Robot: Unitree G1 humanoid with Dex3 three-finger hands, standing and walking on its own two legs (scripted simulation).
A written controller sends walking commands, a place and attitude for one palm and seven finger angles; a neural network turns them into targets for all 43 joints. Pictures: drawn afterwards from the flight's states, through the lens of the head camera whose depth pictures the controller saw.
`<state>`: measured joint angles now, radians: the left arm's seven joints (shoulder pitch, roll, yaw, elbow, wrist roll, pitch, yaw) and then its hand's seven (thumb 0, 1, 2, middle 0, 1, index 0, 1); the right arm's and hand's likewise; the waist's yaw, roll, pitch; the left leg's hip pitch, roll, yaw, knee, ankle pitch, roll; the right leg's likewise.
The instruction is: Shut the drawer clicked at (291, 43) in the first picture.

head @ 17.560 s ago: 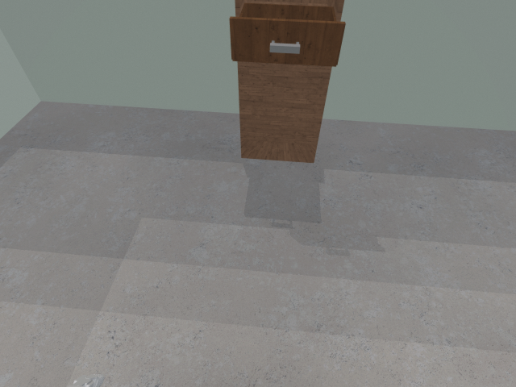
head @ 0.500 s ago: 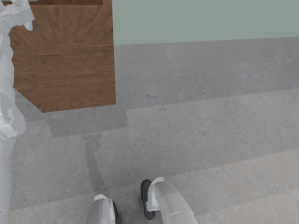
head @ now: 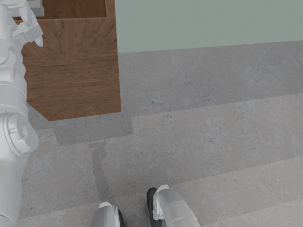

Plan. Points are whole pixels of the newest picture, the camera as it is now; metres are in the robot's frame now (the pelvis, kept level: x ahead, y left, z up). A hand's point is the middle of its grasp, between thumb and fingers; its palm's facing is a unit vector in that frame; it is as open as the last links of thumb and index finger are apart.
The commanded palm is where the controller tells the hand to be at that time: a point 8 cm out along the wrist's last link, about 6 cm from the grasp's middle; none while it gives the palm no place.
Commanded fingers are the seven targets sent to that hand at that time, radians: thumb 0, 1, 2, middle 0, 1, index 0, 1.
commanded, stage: pull the fist back off the drawer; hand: left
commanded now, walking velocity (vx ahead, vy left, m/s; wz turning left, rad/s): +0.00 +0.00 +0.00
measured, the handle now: (17, 2) +0.66 +0.21 +0.09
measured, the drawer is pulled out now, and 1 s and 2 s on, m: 0.00 0.00 0.00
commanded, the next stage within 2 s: draw the hand back to the body in 0.10 s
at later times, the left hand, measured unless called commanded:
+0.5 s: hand (12, 48) +0.49 +0.19 +0.13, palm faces +0.03 -1.00 -0.03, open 3.2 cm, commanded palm +0.45 +0.23 +0.13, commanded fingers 0.00 0.90 0.90 -1.40 -1.60 -1.40 -1.60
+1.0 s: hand out of the picture +0.32 +0.22 +0.17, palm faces +0.27 -0.93 -0.26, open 3.2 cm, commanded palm +0.28 +0.26 +0.19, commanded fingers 0.00 0.90 0.90 -1.40 -1.60 -1.40 -1.60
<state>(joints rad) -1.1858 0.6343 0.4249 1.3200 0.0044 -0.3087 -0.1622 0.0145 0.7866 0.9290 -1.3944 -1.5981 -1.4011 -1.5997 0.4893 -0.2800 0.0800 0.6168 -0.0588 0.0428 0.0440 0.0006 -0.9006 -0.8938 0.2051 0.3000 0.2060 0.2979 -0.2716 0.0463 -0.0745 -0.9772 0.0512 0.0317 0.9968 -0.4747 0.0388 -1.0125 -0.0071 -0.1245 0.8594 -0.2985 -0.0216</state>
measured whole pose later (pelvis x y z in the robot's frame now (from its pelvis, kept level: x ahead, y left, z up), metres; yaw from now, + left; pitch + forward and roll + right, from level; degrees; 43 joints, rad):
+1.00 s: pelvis +0.04 +0.00 +0.06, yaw +1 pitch +0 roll -1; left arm 0.04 0.29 0.16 0.04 -0.07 -0.06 0.06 0.01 0.89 0.90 -1.40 -1.60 -1.40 -1.60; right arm 0.18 -0.23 0.05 0.58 0.03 -0.01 -0.05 0.01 -0.90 -0.89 0.20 0.30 0.20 0.30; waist 0.04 0.06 -0.01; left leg -0.13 -0.02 0.02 0.46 -0.33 0.03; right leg -0.23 -0.02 -0.07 0.45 -0.22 0.00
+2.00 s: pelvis +0.01 +0.00 +0.07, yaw +1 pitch +1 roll +0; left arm 0.61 0.35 0.34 -0.48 -0.04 -0.18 0.11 0.01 0.89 0.90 -1.40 -1.60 -1.41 -1.60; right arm 0.19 -0.24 -0.02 0.59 0.01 -0.02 -0.07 0.01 -0.90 -0.89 0.20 0.30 0.20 0.30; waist -0.01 0.05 0.03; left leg -0.19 -0.03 0.01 0.46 -0.28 0.03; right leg -0.28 -0.03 -0.07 0.43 -0.16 0.00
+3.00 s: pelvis -0.14 -0.01 +0.05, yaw +2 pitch +2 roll -2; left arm 0.67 0.46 0.40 -0.65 -0.04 -0.27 0.11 0.01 0.88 0.90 -1.40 -1.60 -1.41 -1.60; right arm 0.14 -0.19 -0.01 0.56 0.00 -0.07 -0.06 0.01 -0.90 -0.89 0.21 0.30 0.21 0.30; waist -0.02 0.00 0.01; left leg -0.52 -0.01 -0.03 0.68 -0.27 0.00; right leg -0.36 0.06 0.03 0.56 -0.22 -0.01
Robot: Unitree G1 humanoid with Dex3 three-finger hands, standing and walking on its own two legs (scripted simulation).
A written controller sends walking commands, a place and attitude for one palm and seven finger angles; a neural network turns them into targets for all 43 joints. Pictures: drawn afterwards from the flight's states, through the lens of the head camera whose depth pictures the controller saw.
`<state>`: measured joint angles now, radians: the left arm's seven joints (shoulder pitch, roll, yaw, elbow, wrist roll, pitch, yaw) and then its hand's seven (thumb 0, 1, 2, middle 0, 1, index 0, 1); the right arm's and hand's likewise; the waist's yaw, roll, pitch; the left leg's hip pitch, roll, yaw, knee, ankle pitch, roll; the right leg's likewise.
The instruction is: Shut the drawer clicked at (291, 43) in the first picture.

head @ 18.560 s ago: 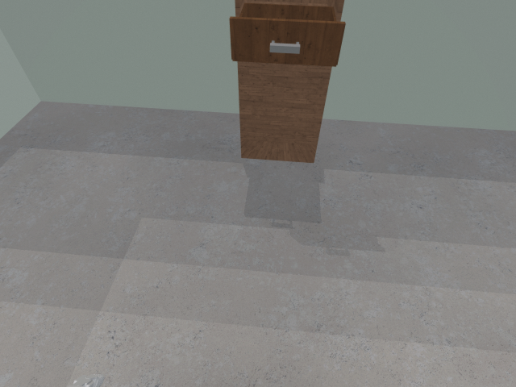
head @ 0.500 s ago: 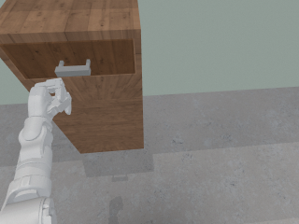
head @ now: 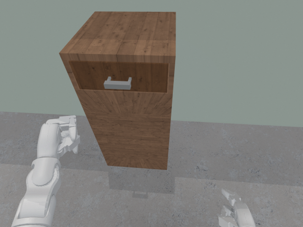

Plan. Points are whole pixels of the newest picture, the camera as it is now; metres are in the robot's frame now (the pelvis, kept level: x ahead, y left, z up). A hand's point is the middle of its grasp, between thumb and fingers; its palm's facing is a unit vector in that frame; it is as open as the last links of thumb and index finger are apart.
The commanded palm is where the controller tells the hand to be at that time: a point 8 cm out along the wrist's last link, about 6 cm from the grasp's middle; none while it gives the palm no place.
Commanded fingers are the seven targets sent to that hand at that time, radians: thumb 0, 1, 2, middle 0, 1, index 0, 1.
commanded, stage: draw the hand back to the body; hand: left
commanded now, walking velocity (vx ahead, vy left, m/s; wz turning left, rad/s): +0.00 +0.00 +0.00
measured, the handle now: (118, 82) +0.62 +0.20 +0.03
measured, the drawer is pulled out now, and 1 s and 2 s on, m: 0.00 0.00 0.00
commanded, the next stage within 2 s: step back with the hand held close in 0.58 s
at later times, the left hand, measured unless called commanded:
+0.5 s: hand (30, 185) +0.15 +0.23 +0.17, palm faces +0.44 -0.80 -0.41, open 3.2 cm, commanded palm +0.11 +0.26 +0.18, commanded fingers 0.00 0.90 0.90 -1.40 -1.60 -1.40 -1.60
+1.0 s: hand (35, 179) +0.17 +0.24 +0.15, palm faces +0.33 -0.81 -0.49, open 3.2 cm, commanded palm +0.10 +0.28 +0.18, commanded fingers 0.00 0.90 0.90 -1.40 -1.60 -1.40 -1.60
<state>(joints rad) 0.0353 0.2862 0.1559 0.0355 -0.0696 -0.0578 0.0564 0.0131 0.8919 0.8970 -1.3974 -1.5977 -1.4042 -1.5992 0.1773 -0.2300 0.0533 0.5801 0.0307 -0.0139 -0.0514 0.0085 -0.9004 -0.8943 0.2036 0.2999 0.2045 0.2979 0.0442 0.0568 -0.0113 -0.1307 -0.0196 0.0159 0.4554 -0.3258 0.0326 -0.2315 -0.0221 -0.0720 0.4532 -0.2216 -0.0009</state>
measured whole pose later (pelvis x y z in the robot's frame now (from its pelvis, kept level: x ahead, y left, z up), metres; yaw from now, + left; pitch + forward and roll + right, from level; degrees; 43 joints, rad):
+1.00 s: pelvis -0.03 +0.00 +0.00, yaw +0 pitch +1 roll +0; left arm 0.61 0.35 0.34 -0.48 -0.04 -0.18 0.11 0.01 0.89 0.90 -1.40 -1.60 -1.41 -1.60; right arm 0.19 -0.24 -0.02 0.59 0.01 -0.02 -0.07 0.01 -0.90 -0.89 0.20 0.30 0.20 0.30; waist -0.01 0.05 0.03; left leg -0.19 -0.03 0.01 0.46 -0.28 0.03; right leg -0.28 -0.03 -0.07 0.43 -0.16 0.00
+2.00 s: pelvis -0.18 -0.01 -0.01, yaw +1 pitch +2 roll -2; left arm 0.67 0.46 0.40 -0.65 -0.04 -0.27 0.11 0.01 0.88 0.90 -1.40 -1.60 -1.41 -1.60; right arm 0.14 -0.19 -0.01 0.56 0.00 -0.07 -0.06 0.01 -0.90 -0.89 0.21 0.30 0.21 0.30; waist -0.02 0.00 0.01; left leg -0.52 -0.01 -0.03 0.68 -0.27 0.00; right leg -0.36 0.06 0.03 0.56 -0.22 -0.01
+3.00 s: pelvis -0.33 +0.00 -0.01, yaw +1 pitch -1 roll -1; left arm 0.59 0.35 0.37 -0.52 -0.02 -0.22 0.15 0.01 0.88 0.90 -1.40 -1.60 -1.41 -1.60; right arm 0.27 -0.21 0.01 0.67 -0.01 -0.10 -0.08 0.01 -0.90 -0.89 0.21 0.30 0.21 0.30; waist -0.01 -0.02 -0.06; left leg -0.33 0.04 0.05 0.68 -0.36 0.03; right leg -0.29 -0.01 -0.09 0.57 -0.27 -0.04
